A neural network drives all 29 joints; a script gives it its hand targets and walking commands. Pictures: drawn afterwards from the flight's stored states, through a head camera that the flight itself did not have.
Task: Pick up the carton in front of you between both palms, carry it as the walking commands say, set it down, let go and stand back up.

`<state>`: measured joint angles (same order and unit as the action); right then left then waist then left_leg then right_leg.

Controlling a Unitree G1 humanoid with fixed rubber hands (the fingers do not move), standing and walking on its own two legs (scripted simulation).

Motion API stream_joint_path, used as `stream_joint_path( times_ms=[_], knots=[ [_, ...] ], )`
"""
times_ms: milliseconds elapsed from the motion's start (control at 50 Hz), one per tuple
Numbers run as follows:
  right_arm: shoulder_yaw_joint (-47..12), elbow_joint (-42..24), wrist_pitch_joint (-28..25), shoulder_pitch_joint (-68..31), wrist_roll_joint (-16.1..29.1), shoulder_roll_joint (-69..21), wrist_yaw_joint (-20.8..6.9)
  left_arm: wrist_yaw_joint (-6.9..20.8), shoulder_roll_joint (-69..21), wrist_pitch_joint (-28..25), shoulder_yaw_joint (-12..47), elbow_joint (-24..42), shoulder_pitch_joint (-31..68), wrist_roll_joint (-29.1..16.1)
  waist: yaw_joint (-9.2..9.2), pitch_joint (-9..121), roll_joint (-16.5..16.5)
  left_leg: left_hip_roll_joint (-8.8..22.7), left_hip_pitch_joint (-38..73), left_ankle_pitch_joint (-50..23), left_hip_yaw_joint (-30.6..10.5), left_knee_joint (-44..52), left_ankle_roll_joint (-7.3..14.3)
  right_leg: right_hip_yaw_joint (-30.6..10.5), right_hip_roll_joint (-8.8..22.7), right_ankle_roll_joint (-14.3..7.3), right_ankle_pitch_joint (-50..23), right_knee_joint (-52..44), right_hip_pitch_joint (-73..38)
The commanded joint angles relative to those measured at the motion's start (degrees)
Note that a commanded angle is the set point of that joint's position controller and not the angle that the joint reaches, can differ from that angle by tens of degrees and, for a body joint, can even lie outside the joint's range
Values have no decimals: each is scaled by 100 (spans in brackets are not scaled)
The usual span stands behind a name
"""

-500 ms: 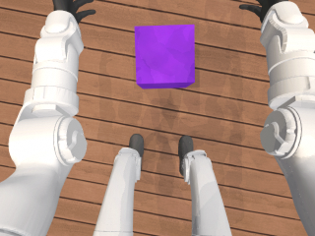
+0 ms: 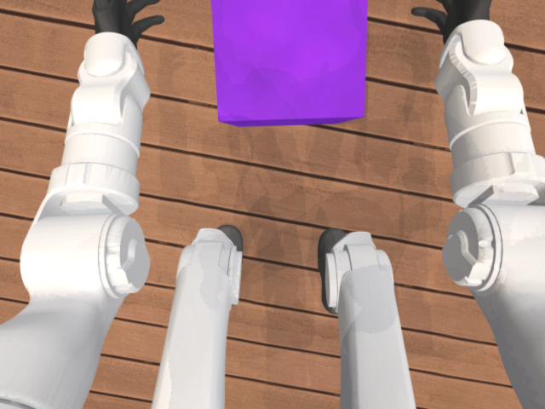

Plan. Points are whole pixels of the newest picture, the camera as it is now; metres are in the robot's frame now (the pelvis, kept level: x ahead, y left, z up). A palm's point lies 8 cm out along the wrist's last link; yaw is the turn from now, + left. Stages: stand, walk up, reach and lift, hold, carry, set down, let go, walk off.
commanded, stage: reach and lift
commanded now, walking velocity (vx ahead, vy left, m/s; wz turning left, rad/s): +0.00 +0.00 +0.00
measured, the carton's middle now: (287, 63) +0.54 -0.01 -0.38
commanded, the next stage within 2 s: none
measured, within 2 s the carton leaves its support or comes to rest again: leaves its support in 1.32 s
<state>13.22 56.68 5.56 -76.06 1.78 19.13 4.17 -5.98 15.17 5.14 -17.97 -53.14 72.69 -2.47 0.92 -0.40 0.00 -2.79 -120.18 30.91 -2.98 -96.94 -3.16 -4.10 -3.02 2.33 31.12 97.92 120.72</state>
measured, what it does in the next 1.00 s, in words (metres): lowers itself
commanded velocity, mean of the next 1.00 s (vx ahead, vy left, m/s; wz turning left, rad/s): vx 0.00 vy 0.00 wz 0.00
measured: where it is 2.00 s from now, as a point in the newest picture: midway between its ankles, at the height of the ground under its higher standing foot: (279, 283)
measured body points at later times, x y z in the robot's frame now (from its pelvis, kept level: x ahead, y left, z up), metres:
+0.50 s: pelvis -0.03 +0.00 -0.13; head +0.36 -0.01 +0.08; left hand +0.54 +0.18 -0.32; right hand +0.55 -0.19 -0.32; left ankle +0.07 +0.13 -0.47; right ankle +0.07 -0.13 -0.47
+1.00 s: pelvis -0.04 +0.00 -0.13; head +0.35 -0.01 +0.08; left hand +0.54 +0.15 -0.31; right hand +0.55 -0.16 -0.31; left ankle +0.07 +0.13 -0.47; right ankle +0.07 -0.13 -0.47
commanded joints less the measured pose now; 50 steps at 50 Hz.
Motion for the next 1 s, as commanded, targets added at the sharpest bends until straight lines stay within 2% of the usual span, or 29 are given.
stream_joint_path(
  times_ms=[0, 80, 100, 120, 240, 320, 340, 360, 480, 540, 640, 800, 880, 920, 940, 980],
  knots=[
    [-344, -741, -10, -1854, 432, 939, 107, -112, 923, -2, 335, 746, 1682, -407, 34, 7485, -169, -128, 3711, -3329, 698, -309, -110, 603, -69, 70, -3517, 264, -4035],
    [-575, -607, 186, -2514, 723, 1133, 152, -164, 1172, 211, 521, 572, 2323, -643, 68, 7084, -274, -58, 3354, -2339, 784, -681, -64, 686, -14, 67, -2426, 623, -3763],
    [-576, -455, 215, -2725, 753, 1225, 162, -170, 1210, 245, 587, 412, 2510, -717, 17, 6800, -293, -37, 2993, -1687, 807, -676, -51, 692, 55, 52, -1913, 659, -3769],
    [-646, -248, 244, -2779, 780, 1155, 145, -154, 1214, 271, 601, 185, 2660, -696, 40, 6307, -322, 7, 2949, -1501, 783, -740, -34, 702, 76, 60, -1611, 679, -3340],
    [-704, 507, 187, -3309, 740, 1255, 36, -58, 1306, 177, 575, -570, 3162, -613, 100, 5187, -261, 123, 2451, -1067, 749, -1343, -16, 616, 156, 18, -1122, 1218, -2877],
    [-730, 744, 64, -3573, 719, 1322, -8, -7, 1394, 50, 611, -800, 3465, -571, 88, 4771, -215, 148, 2415, -1161, 675, -1682, -14, 580, 159, 34, -1189, 1531, -2667],
    [-702, 679, 22, -3662, 747, 1356, -6, -8, 1429, 10, 662, -787, 3564, -584, 41, 4737, -133, 153, 2564, -1270, 635, -1761, -6, 585, 149, 41, -1243, 1589, -2485],
    [-692, 642, -19, -3724, 785, 1419, -6, -23, 1448, -28, 683, -733, 3661, -578, 81, 4722, -18, 137, 2591, -1414, 643, -1841, -25, 559, 146, 27, -1336, 1656, -2453],
    [-962, 589, -206, -3560, 1004, 1374, 70, -70, 1363, -204, 952, -619, 3545, -862, 78, 5217, -73, 86, 3037, -2579, 582, -2250, 6, 575, 103, 12, -2447, 2090, -2845],
    [-1052, 494, -234, -3372, 1088, 1272, 101, -104, 1264, -232, 1059, -562, 3314, -972, 76, 5570, -91, 41, 3221, -2884, 612, -2314, 2, 620, 75, 11, -2738, 2167, -3005],
    [-967, 708, -206, -3122, 1001, 1161, 103, -111, 1121, -203, 1042, -787, 3066, -965, 34, 5058, -145, 4, 2804, -2432, 620, -2229, -10, 625, 64, 18, -2309, 2104, -2710],
    [-972, 762, -166, -3463, 930, 986, 57, -75, 1009, -165, 957, -814, 3404, -808, 82, 4530, -130, 10, 2526, -1734, 620, -2048, 16, 610, 57, -4, -1630, 1931, -2470],
    [-1131, 765, -105, -3817, 932, 371, -44, 23, 409, -100, 1075, -739, 3751, -805, 80, 4326, -123, -65, 2580, -1506, 640, -1995, 21, 610, -12, -44, -1438, 1861, -2580],
    [-959, 777, -67, -3830, 702, 211, -70, 54, 283, -65, 876, -735, 3732, -571, 63, 4138, -110, -101, 2642, -1415, 661, -1989, 9, 643, -46, -48, -1326, 1844, -2635],
    [-1096, 710, -9, -4096, 670, -685, -237, 210, -512, -18, 995, -641, 3977, -495, 132, 4059, -127, -158, 2701, -1403, 665, -1974, 45, 654, -105, -61, -1275, 1853, -2671],
    [-1398, 646, 136, -4620, 534, -2875, -778, 744, -2700, 160, 1350, -542, 4649, -326, 81, 3828, -114, -282, 2491, -1332, 701, -2047, 69, 654, -238, -103, -1288, 1916, -2606]
  ],
)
